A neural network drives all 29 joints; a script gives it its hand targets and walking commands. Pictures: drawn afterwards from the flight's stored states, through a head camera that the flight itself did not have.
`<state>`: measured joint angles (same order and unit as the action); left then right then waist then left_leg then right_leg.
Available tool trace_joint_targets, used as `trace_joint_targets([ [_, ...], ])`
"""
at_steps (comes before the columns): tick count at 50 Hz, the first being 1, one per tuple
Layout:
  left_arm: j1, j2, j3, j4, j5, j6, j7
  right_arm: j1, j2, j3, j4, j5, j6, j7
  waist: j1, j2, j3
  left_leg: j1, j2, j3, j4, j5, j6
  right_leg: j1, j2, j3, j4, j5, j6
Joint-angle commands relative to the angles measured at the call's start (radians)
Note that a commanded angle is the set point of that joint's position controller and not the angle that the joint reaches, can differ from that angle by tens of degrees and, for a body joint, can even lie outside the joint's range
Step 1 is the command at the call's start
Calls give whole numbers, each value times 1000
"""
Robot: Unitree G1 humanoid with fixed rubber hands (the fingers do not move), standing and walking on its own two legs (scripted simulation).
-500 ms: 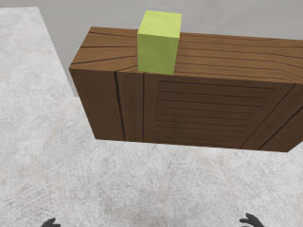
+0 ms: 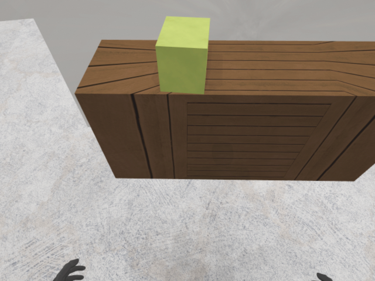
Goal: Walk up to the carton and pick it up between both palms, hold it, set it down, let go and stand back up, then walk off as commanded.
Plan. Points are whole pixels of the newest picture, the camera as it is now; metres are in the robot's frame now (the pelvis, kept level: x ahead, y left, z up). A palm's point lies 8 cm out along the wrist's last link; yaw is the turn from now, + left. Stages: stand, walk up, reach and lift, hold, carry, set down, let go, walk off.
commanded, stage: stand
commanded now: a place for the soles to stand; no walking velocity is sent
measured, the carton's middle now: (185, 55) +0.90 +0.02 -0.01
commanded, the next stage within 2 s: none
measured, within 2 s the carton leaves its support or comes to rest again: neither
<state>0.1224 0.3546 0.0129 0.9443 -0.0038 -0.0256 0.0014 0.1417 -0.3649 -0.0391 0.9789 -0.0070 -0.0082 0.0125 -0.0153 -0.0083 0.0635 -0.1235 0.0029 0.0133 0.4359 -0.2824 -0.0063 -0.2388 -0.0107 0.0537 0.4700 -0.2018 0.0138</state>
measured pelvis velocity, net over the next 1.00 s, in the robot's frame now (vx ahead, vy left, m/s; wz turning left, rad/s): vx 0.01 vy -0.01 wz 0.03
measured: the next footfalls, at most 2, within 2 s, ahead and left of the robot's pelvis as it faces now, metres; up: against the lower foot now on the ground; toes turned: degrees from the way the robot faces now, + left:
none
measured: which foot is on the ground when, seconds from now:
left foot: down 0.00-1.00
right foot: down 0.00-1.00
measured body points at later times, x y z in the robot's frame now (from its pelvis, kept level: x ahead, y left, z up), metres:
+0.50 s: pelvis +0.00 -0.01 +0.01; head +0.01 -0.02 +0.46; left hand +0.09 +0.30 -0.12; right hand +0.10 -0.31 -0.12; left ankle -0.03 +0.12 -0.74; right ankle +0.03 -0.13 -0.74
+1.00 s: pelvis +0.01 -0.01 +0.01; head +0.02 -0.01 +0.46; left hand +0.10 +0.29 -0.12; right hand +0.11 -0.31 -0.12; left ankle -0.03 +0.12 -0.74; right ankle +0.03 -0.13 -0.74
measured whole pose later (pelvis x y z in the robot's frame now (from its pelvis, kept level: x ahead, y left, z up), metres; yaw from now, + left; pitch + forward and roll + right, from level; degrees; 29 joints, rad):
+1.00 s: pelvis +0.01 -0.01 +0.01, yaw +2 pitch -2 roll +0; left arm 0.07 0.35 0.00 1.10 0.01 -0.02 0.00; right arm 0.09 -0.34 -0.01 1.10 -0.01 -0.01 0.00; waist 0.00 0.00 0.06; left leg -0.07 0.02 -0.02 0.32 -0.22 -0.03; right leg -0.17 0.00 0.02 0.35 -0.15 0.00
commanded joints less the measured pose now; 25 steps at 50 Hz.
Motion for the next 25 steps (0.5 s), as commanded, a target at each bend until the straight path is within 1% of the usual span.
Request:
trace_joint_targets([
  [1, -40, 199, 46, -57, -3, -18, 9, -18, -174, -38, -56, -3, -23, -10, 1, -8, -102, -8, 101, -94, -103, 134, 42, 46, -108, 112, -75, 131, -106],
  [2, -41, 188, 45, -50, -3, -20, 9, -29, -174, -41, -45, -1, -25, -6, 6, 1, -119, -1, 103, -87, -74, 207, 48, 81, -93, 92, -66, 209, -107],
  [3, -17, 184, 48, -47, -1, -13, 8, -24, -177, -37, -61, 0, -26, -9, 18, -17, -133, 2, 102, -105, -72, 234, 58, 81, -82, 96, -62, 201, -98],
  [4, -36, 192, 29, 0, 9, -15, 8, -51, -182, -31, -25, 1, -35, -9, 4, 29, -94, -10, 109, -104, -131, 173, 43, 87, -90, 82, -99, 158, -58],
  [5, -38, 193, 34, -13, 3, -19, 4, -58, -181, -26, -22, 0, -32, -12, 21, 26, -65, -41, 105, -115, -132, 142, 41, 101, -97, 91, -111, 141, -54],
  [6, -77, 178, 35, 7, 11, -14, 9, -67, -166, -26, -6, -9, -34, -20, 18, -12, -44, -49, 107, -120, -153, 130, 40, 107, -97, 84, -118, 134, -57],
  [7, -78, 219, 40, 7, 6, -17, 6, -48, -197, -29, 8, 1, -32, -18, 17, -14, -76, -25, 119, -129, -171, 166, 35, 108, -93, 78, -100, 143, -57],
  [8, -63, 202, 42, 26, 0, -10, 6, -101, -219, -31, 8, -7, -29, -12, 36, 52, -87, -31, 110, -112, -163, 158, 32, 136, -78, 75, -114, 146, -51],
  [9, -79, 233, 43, 40, 11, -14, 3, -100, -179, -24, 12, -1, -27, -8, 21, 43, -61, -40, 114, -120, -188, 135, 20, 114, -87, 80, -107, 122, -49],
  [10, -67, 222, 44, 46, 15, -14, 1, -83, -165, -25, 29, 2, -37, -7, 32, 3, -78, -35, 113, -114, -180, 99, 21, 131, -87, 72, -123, 120, -48],
  [11, -64, 205, 31, 46, 6, -10, 3, -79, -189, -20, 30, -5, -34, -8, 22, -3, -71, -33, 106, -117, -176, 131, 24, 129, -97, 86, -117, 152, -50],
  [12, -51, 211, 44, 53, 1, -13, 2, -67, -185, -27, 53, -5, -35, -7, 40, 62, -46, -20, 103, -101, -181, 138, 18, 113, -105, 90, -138, 142, -51],
  [13, -72, 209, 39, 55, 18, -16, 3, -76, -161, -24, 51, 3, -33, -12, 8, 46, -87, 8, 107, -91, -165, 118, 20, 96, -106, 97, -146, 95, -53],
  [14, -96, 205, 34, 55, 10, -13, 2, -55, -168, -18, 53, -9, -28, -17, 20, -8, -34, -17, 102, -97, -179, 105, 25, 88, -93, 83, -144, 73, -47],
  [15, -110, 175, 20, 59, 10, -18, 3, -91, -195, -29, 50, -3, -29, -14, 12, 1, -69, 3, 120, -115, -183, 87, 29, 79, -98, 74, -144, 104, -50],
  [16, -81, 216, 24, 77, 25, -19, 6, -86, -166, -23, 52, 1, -24, -10, 9, -11, -119, 32, 107, -105, -175, 104, 30, 119, -91, 77, -153, 93, -39],
  [17, -81, 229, 29, 76, 11, -17, 4, -105, -164, -22, 60, 2, -23, -7, 19, -17, -67, 28, 106, -98, -172, 91, 22, 73, -102, 95, -179, 92, -42],
  [18, -98, 226, 37, 70, 20, -18, 8, -89, -152, -20, 63, -3, -22, -7, 8, -27, -72, 26, 105, -101, -172, 106, 28, 94, -104, 82, -160, 132, -47],
  [19, -70, 230, 31, 83, 6, -18, 7, -54, -161, -22, 67, -2, -25, -9, 21, 9, -70, 22, 99, -96, -172, 131, 28, 110, -99, 92, -164, 121, -36],
  [20, -91, 216, 30, 77, 13, -21, 7, -90, -169, -23, 80, -3, -24, -15, 14, 15, -77, 30, 106, -92, -168, 161, 23, 109, -103, 92, -168, 168, -33],
  [21, -50, 208, 30, 86, 10, -21, 10, -79, -205, -31, 83, -2, -22, -17, 22, 44, -73, 37, 123, -105, -164, 164, 28, 87, -111, 103, -174, 195, -45],
  [22, -74, 225, 29, 98, 11, -22, 7, -72, -157, -21, 76, 7, -25, -17, 5, -7, -67, 24, 116, -97, -172, 133, 31, 110, -107, 89, -169, 221, -42],
  [23, -68, 216, 32, 98, 16, -21, 10, -78, -201, -30, 69, 0, -21, -15, 2, -11, -87, 31, 112, -103, -162, 138, 31, 118, -104, 89, -162, 215, -40],
  [24, -59, 221, 28, 102, 16, -22, 16, -94, -171, -27, 68, 8, -15, -17, -1, -58, -93, 53, 117, -104, -164, 170, 27, 111, -99, 86, -168, 231, -37],
  [25, -70, 188, 22, 99, 19, -15, 16, -67, -192, -31, 68, 1, -17, -19, 5, -50, -87, 40, 123, -112, -156, 151, 33, 117, -108, 85, -174, 222, -43],
])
